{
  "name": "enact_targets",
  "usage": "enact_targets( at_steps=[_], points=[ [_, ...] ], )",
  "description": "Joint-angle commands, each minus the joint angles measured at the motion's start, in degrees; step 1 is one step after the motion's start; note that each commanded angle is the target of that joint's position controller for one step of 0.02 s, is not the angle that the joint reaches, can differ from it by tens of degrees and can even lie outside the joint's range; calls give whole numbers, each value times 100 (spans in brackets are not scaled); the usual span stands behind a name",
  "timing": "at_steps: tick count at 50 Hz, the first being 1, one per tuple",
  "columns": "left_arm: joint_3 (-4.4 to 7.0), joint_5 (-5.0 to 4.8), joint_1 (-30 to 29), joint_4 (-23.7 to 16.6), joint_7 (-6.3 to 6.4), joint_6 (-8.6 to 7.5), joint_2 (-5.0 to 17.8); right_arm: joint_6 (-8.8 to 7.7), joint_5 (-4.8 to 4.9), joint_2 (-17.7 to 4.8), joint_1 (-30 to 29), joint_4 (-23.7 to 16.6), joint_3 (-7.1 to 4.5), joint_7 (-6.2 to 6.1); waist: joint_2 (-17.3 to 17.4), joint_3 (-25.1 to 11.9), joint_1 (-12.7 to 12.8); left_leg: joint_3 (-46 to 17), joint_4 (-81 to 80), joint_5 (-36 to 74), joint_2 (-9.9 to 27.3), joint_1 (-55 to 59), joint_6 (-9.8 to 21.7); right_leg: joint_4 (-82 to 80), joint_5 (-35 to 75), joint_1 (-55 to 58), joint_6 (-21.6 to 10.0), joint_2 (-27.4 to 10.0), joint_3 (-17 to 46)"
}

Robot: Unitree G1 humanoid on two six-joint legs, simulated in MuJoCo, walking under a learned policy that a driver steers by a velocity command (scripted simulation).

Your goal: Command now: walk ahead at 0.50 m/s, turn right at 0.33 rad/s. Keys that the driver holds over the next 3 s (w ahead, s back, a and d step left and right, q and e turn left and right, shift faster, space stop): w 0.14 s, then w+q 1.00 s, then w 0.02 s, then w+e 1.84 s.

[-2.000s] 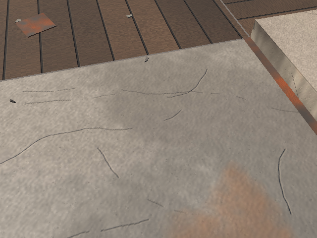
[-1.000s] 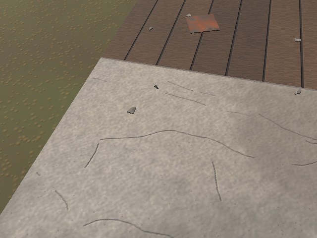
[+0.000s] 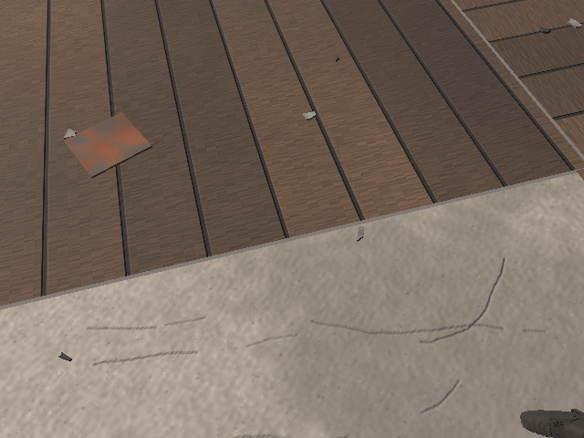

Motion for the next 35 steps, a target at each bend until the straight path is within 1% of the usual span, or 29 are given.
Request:
enact_targets(
  at_steps=[1, 3, 4, 5, 6, 7, 8, 9, 10, 11, 12, 13, 14, 16, 18, 20, 21, 23, 24, 26, 27, 28, 29, 30, 31, 32, 33, 34, 35],
  points=[
    [244, -34, 260, -145, 27, -63, 918, -132, 71, -424, -571, -466, -81, 80, -692, -168, 154, 249, -552, 380, -263, 785, 110, -451, 836, -350, -779, -1404, 881],
    [243, -22, 336, -58, 29, -35, 914, -167, 71, -558, -566, -504, -140, 115, -780, -144, 98, 217, -763, -76, -289, 748, 293, -196, 955, 84, -717, -1633, 1159],
    [252, -10, 324, -25, 32, -13, 934, -179, 77, -607, -459, -495, -167, 121, -867, -130, 22, 242, -807, -360, -305, 830, 392, -84, 1150, 231, -674, -1720, 1255],
    [256, -10, 265, -10, 31, 12, 936, -193, 79, -645, -241, -453, -198, 117, -942, -159, -121, 334, -923, -580, -355, 1094, 510, 104, 1510, 308, -607, -1729, 1279],
    [222, -6, 192, -22, 27, 25, 850, -209, 54, -756, 252, -319, -276, 89, -902, -390, -398, 473, -1133, -586, -465, 1777, 676, 616, 2244, 301, -486, -1510, 1139],
    [130, 46, 175, -78, 21, 23, 628, -231, -7, -981, 1018, -206, -364, 54, -681, -1080, -760, 76, -953, -399, 0, 3024, 990, 1767, 2295, -68, -290, -1197, 839],
    [15, 35, 737, -177, 38, -37, 317, -212, -88, -1499, 1802, -83, -495, 41, 490, -2060, -771, -1893, -964, -848, 1156, 5106, 1820, 3785, 865, -1718, 155, -456, 204],
    [-13, -26, 914, -185, 43, -100, 363, -151, 71, -1318, 2154, 161, -484, 128, 1544, -2256, -781, -3908, -1918, -2315, 1687, 5724, 2310, 4986, -1844, -3048, 394, -108, 106],
    [95, -94, 402, -238, 27, -133, 839, -121, 186, -915, 1874, 110, -353, 137, 837, -1427, -856, -3709, -2135, -3172, 1567, 5231, 2082, 5381, -1626, -3670, 368, -497, 246],
    [97, -81, -159, -354, 16, -166, 876, -63, 135, -732, 1539, 21, -291, 115, 365, -850, -849, -2960, -2179, -2947, 1306, 4546, 1891, 5318, -1177, -3729, 344, -744, 30],
    [84, 14, -506, -455, 9, -212, 789, -21, 77, -658, 1315, -8, -250, 115, 68, -358, -752, -2434, -2303, -2296, 1049, 3842, 1853, 4961, -860, -3702, 348, -900, -112],
    [101, 104, -556, -479, 6, -240, 723, -14, 39, -569, 1198, -40, -215, 100, 62, -250, -610, -2128, -2390, -1726, 848, 3458, 1803, 4541, -574, -3464, 367, -1061, -93],
    [87, 128, -475, -477, -8, -256, 619, -5, 19, -547, 1145, -62, -200, 83, 190, -273, -496, -1916, -2481, -1285, 678, 3243, 1788, 4271, -425, -3195, 417, -1106, -129],
    [44, 156, -392, -455, -18, -253, 454, 0, 80, -582, 1184, -28, -217, 39, 334, -380, -408, -1552, -2568, -626, 533, 3045, 1867, 3714, -384, -2947, 561, -1087, -267],
    [-19, 169, -714, -546, -6, -253, 323, 19, 130, -744, 1268, 38, -276, -29, 287, -308, -463, -1235, -2641, -268, 439, 2793, 1882, 2910, -47, -2805, 708, -1017, -374],
    [-74, 153, -1156, -617, -31, -281, 219, 62, 156, -857, 1401, 111, -321, -87, 253, -243, -601, -998, -2622, -248, 293, 2562, 1759, 2066, 712, -2494, 792, -904, -394],
    [-84, 133, -1352, -641, -52, -300, 208, 90, 166, -890, 1491, 147, -334, -109, 260, -226, -674, -951, -2591, -290, 248, 2483, 1702, 1717, 1055, -2321, 821, -827, -397],
    [-72, 79, -1682, -694, -93, -339, 258, 144, 186, -920, 1727, 222, -349, -135, 269, -219, -796, -1036, -2486, -411, 264, 2456, 1637, 1280, 1505, -2046, 849, -687, -374],
    [-56, 56, -1815, -729, -109, -358, 301, 169, 203, -921, 1831, 254, -353, -145, 270, -214, -827, -1141, -2402, -517, 302, 2515, 1608, 1121, 1554, -1959, 834, -646, -332],
    [1, 29, -1928, -774, -128, -394, 425, 216, 226, -911, 1921, 279, -363, -166, 319, -222, -790, -1435, -2191, -784, 396, 2701, 1507, 813, 1433, -1753, 754, -618, -221],
    [37, 18, -1893, -772, -129, -412, 496, 236, 225, -925, 1904, 275, -376, -176, 378, -228, -724, -1578, -2065, -832, 443, 2772, 1449, 721, 1281, -1599, 689, -624, -198],
    [77, 11, -1738, -740, -122, -430, 563, 259, 220, -924, 1851, 260, -387, -181, 435, -263, -597, -1665, -1886, -807, 447, 2780, 1383, 605, 1137, -1322, 599, -634, -225],
    [140, 20, -1379, -638, -97, -441, 644, 275, 210, -830, 1793, 236, -365, -181, 427, -394, -384, -1627, -1566, -692, 306, 2684, 1267, 397, 1080, -766, 464, -658, -287],
    [229, 75, -825, -543, -49, -454, 818, 267, 174, -632, 1741, 176, -299, -165, 326, -787, -95, -1424, -802, -593, 5, 2397, 1094, 363, 958, 180, 257, -940, -121],
    [328, 138, 106, -453, 13, -432, 1174, 243, 48, -259, 1732, 23, -169, -151, -432, -1622, 267, -904, 881, -1633, -394, 1630, 867, 458, 647, 1595, -104, -2006, 887],
    [417, 164, 390, -269, -22, -325, 1540, 174, 220, 18, 2470, -178, -73, -148, -2184, -2112, -99, -255, 2513, -3737, -955, -203, 598, -73, -595, 2836, -985, -3133, 3355],
    [318, 86, 251, -296, -49, -306, 1000, 184, 321, -575, 2337, -24, -200, -173, -1532, -1579, 8, -403, 3272, -3495, -508, -858, 520, -342, -1637, 2442, -955, -3077, 3592],
    [226, 64, 36, -314, -36, -299, 669, 218, 285, -824, 1791, -73, -282, -167, -1026, -917, 101, -340, 3439, -2955, -335, -967, 494, -393, -1305, 1838, -729, -2798, 2644],
    [170, 106, -241, -310, -46, -294, 540, 252, 226, -756, 1579, -92, -290, -169, -710, -617, -22, -237, 3358, -2543, -169, -760, 441, -500, -522, 1258, -604, -2521, 1932]
  ],
)
Next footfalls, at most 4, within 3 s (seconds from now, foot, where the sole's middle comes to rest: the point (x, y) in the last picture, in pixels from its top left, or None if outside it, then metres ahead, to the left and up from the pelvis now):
0.14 left None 0.26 0.15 -0.78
0.62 right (367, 413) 0.51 -0.07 -0.78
1.10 left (229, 330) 0.70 0.27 -0.78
1.66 right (264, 213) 1.08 0.22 -0.78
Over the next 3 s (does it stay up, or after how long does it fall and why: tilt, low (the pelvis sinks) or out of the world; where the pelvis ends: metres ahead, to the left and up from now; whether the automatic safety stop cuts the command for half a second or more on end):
stays up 1.60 0.26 0.00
